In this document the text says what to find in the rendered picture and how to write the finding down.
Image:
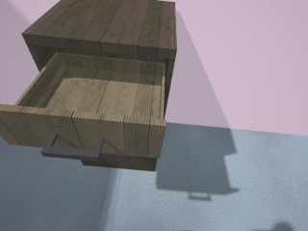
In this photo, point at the cabinet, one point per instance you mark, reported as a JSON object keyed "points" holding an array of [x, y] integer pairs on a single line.
{"points": [[140, 30]]}

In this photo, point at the drawer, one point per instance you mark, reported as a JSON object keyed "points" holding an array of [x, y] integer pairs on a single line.
{"points": [[83, 98]]}

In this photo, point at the handle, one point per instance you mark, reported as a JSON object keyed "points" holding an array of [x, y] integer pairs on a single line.
{"points": [[72, 153]]}

